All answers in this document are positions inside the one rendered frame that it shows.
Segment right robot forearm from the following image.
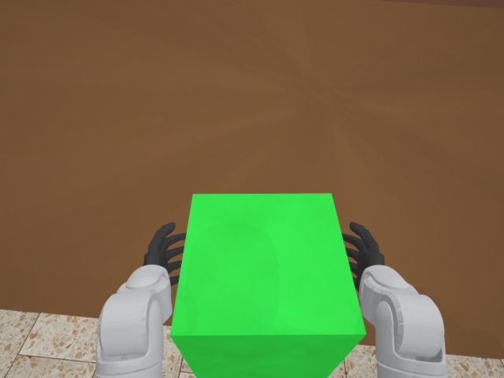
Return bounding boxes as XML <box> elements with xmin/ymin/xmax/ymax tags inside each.
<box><xmin>359</xmin><ymin>265</ymin><xmax>447</xmax><ymax>378</ymax></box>

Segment left robot forearm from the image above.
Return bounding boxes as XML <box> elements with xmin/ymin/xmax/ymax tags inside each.
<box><xmin>95</xmin><ymin>265</ymin><xmax>172</xmax><ymax>378</ymax></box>

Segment right robot hand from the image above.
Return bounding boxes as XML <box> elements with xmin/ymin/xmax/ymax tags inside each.
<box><xmin>342</xmin><ymin>222</ymin><xmax>385</xmax><ymax>293</ymax></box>

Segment left robot hand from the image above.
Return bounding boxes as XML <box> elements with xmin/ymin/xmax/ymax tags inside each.
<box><xmin>143</xmin><ymin>222</ymin><xmax>187</xmax><ymax>286</ymax></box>

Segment carton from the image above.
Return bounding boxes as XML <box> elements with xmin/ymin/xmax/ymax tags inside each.
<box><xmin>170</xmin><ymin>194</ymin><xmax>366</xmax><ymax>378</ymax></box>

